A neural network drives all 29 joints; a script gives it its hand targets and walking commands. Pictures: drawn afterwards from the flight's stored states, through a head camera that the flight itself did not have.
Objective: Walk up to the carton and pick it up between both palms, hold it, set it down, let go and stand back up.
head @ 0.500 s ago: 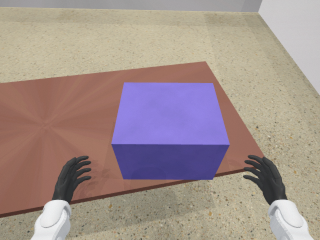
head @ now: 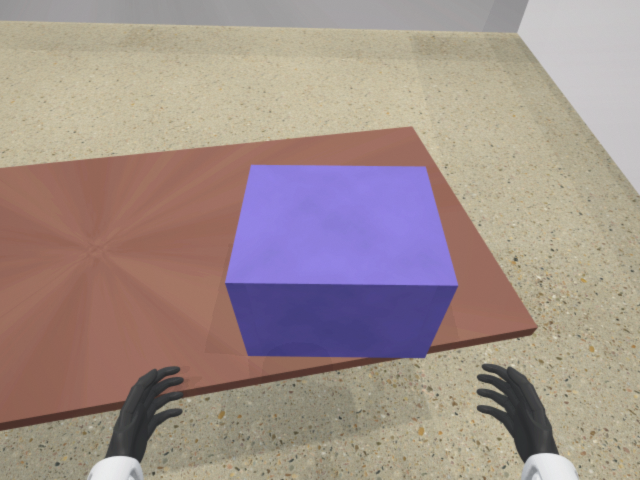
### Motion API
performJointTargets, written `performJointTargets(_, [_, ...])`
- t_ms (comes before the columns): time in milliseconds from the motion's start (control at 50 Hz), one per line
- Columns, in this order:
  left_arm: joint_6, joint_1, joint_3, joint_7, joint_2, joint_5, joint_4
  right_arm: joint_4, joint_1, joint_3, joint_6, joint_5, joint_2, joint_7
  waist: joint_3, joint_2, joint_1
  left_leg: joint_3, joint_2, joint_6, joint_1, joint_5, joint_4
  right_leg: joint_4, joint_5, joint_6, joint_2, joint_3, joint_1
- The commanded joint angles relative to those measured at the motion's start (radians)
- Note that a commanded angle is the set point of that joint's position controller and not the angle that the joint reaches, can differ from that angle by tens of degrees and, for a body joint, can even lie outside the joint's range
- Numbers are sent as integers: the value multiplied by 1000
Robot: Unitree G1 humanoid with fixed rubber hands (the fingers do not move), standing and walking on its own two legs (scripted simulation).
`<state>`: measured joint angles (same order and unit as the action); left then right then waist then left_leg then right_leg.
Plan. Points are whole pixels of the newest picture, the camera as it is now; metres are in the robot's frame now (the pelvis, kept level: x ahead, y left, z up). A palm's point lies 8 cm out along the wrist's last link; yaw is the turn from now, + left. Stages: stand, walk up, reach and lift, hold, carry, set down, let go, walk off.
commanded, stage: set down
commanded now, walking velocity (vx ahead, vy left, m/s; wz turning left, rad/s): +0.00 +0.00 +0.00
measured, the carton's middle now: (337, 260) +0.43 +0.00 +0.00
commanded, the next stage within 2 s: let go in 0.86 s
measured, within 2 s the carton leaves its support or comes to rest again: neither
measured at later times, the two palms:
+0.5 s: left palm (135, 436) +0.18 +0.24 -0.03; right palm (511, 450) +0.17 -0.22 -0.07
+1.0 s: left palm (138, 430) +0.18 +0.24 -0.02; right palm (524, 470) +0.16 -0.24 -0.08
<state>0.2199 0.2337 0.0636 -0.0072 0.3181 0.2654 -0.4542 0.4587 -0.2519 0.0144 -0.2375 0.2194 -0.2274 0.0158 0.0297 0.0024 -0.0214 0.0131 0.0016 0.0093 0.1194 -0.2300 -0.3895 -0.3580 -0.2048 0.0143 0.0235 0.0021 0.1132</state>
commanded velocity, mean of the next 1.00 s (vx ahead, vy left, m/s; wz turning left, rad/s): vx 0.00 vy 0.00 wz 0.00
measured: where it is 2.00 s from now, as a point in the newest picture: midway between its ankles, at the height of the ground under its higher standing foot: outside the picture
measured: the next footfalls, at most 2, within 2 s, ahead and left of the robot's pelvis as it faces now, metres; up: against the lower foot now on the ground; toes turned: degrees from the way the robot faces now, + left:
none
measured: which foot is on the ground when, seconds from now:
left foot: down 0.00-1.00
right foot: down 0.00-1.00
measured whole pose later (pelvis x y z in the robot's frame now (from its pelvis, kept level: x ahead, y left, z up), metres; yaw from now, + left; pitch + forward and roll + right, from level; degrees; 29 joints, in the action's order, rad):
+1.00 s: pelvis -0.01 -0.01 +0.00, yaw +1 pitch -6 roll +0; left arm -0.08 0.10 -0.04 0.05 0.25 0.06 -0.48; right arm 0.65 -0.20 0.02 -0.09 -0.01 -0.21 -0.01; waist 0.04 0.05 -0.04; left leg 0.01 0.02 -0.01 0.05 -0.21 -0.36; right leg -0.35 -0.20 0.03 0.03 -0.01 0.05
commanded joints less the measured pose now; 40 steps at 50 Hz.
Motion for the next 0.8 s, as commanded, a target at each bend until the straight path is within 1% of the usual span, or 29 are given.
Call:
performJointTargets(0, [21,-144,-67,-3,114,-19,128,-131,117,58,-33,-22,-118,-3,-77,2,2,-6,1,-36,-22,168,49,68,38,29,-17,33,4])
performJointTargets(60, [4,-130,-63,-11,105,-38,114,-112,105,44,-31,-24,-97,-2,-80,7,-9,4,2,-35,-28,203,51,56,76,23,-17,30,-4])
performJointTargets(80, [-10,-145,-64,-10,87,-42,97,-94,119,44,-25,-37,-102,1,-83,11,-1,3,7,-41,-44,175,60,64,41,28,-13,23,-6])
performJointTargets(100, [-12,-150,-67,-9,95,-44,108,-116,124,50,-29,-42,-100,-1,-82,-13,-14,7,4,-34,-28,174,58,66,35,23,-13,26,-17])
performJointTargets(120, [-32,-129,-63,-7,86,-45,59,-91,123,38,-18,-54,-102,-3,-45,-31,-15,12,5,-28,-22,168,64,76,36,27,-15,31,-13])
performJointTargets(140, [-34,-127,-77,-3,90,-48,74,-120,112,42,-17,-53,-92,-5,-53,-37,-18,14,1,-22,-14,168,61,73,42,22,-22,35,-22])
performJointTargets(160, [-70,-117,-62,4,64,-73,-3,-26,110,31,5,-78,-90,-8,-11,-31,-5,16,6,-22,-20,144,73,82,28,24,-21,34,-5])
performJointTargets(180, [-78,-123,-78,5,68,-85,51,-62,98,35,7,-69,-80,-10,-33,-12,-16,23,2,-29,-17,142,78,78,20,21,-19,29,-33])
performJointTargets(200, [-91,-122,-62,7,54,-83,51,-50,103,38,11,-74,-74,-12,-17,-14,-8,27,5,-28,-23,121,81,77,1,28,-15,23,-15])
performJointTargets(240, [-126,-115,-75,12,45,-104,26,-31,120,39,24,-94,-78,-14,3,-10,-14,31,8,-26,-20,112,91,85,-19,32,-17,21,-1])
performJointTargets(260, [-158,-111,-76,18,29,-111,-20,-10,129,43,41,-115,-82,-17,25,-26,-3,31,12,-22,-7,91,96,93,-38,35,-14,17,0])
performJointTargets(280, [-166,-113,-78,22,33,-103,12,-65,133,39,38,-123,-70,-20,-12,-65,-11,37,7,-18,-1,105,91,85,-5,27,-10,12,-23])
performJointTargets(300, [-167,-114,-75,20,47,-114,31,-62,131,56,34,-133,-65,-22,-37,-46,-5,39,7,-20,-4,110,88,78,3,22,-9,11,-36])
performJointTargets(340, [-180,-97,-66,23,35,-114,22,-60,111,48,36,-148,-59,-28,-26,-70,3,46,6,-17,-2,141,81,75,49,16,-11,12,-46])
performJointTargets(360, [-172,-115,-70,23,36,-109,72,-71,114,55,31,-136,-57,-29,-31,-61,1,46,7,-23,-4,164,80,70,60,15,-6,9,-53])
performJointTargets(380, [-190,-97,-72,25,18,-131,-4,-10,121,45,42,-144,-66,-29,-1,-45,6,46,7,-24,-11,123,88,85,15,19,-11,14,-34])
performJointTargets(400, [-206,-97,-76,28,22,-137,-17,-7,120,44,49,-148,-66,-29,4,-57,0,47,5,-21,-17,119,89,88,8,19,-8,11,-36])
performJointTargets(480, [-233,-97,-80,32,17,-146,15,-17,130,48,59,-152,-50,-28,-4,-59,4,51,6,-18,-25,140,88,89,15,13,-7,6,-19])
performJointTargets(520, [-247,-87,-73,36,12,-143,-15,-12,126,35,61,-162,-54,-31,-8,-103,0,56,3,-13,-17,138,79,85,44,5,-5,3,-28])
performJointTargets(540, [-249,-89,-74,39,13,-146,-3,-33,128,35,56,-170,-51,-33,-15,-102,-4,54,2,-15,-19,142,78,89,54,4,-11,4,-36])
performJointTargets(560, [-267,-65,-73,43,-3,-165,-66,34,119,39,63,-174,-58,-34,24,-81,9,60,5,-15,-26,145,80,89,56,4,-7,1,-19])
performJointTargets(580, [-280,-89,-65,49,-11,-162,-61,26,134,31,65,-171,-61,-32,17,-82,1,61,3,-18,-36,124,81,96,24,5,-6,-1,-21])
performJointTargets(600, [-281,-89,-57,50,-12,-157,-46,11,138,33,65,-172,-60,-32,28,-89,12,60,6,-17,-22,113,84,98,3,4,-3,-4,-21])
performJointTargets(620, [-292,-90,-62,51,-6,-171,-63,31,141,28,74,-178,-58,-32,38,-90,3,61,6,-14,-20,112,83,99,5,4,-9,-1,-9])
performJointTargets(680, [-317,-96,-60,60,-19,-183,-98,51,137,26,78,-191,-52,-34,32,-123,9,70,-3,-13,-50,107,75,107,18,-4,-13,-3,5])
performJointTargets(700, [-323,-99,-71,59,-9,-191,-96,56,135,34,80,-191,-63,-36,45,-125,2,70,1,-8,-47,104,77,107,6,-5,-13,-4,20])
performJointTargets(740, [-345,-98,-59,63,-29,-201,-113,80,143,40,87,-204,-62,-39,58,-101,16,74,2,-7,-48,99,77,108,-9,-6,-15,-6,15])
performJointTargets(760, [-353,-95,-57,66,-32,-199,-113,76,143,24,88,-208,-64,-38,54,-125,4,70,1,-8,-41,87,80,108,-13,-8,-9,-10,5])
performJointTargets(780, [-357,-99,-69,67,-24,-208,-108,61,147,34,87,-211,-55,-38,38,-126,10,78,-1,0,-42,86,72,106,-2,-18,-15,-6,7])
